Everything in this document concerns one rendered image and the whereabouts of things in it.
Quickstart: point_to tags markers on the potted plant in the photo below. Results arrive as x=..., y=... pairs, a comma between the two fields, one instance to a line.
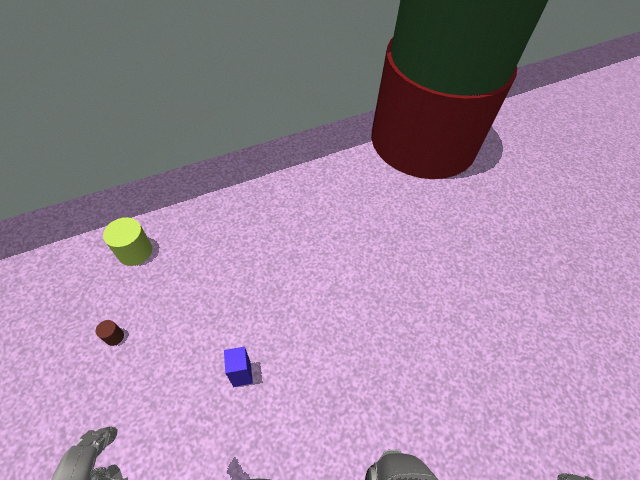
x=447, y=71

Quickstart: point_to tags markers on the left robot hand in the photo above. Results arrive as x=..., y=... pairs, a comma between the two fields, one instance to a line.
x=78, y=462

